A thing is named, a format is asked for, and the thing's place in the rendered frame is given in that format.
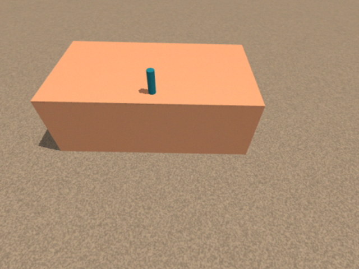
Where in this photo can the can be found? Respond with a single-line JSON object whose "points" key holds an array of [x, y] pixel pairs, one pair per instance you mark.
{"points": [[151, 81]]}

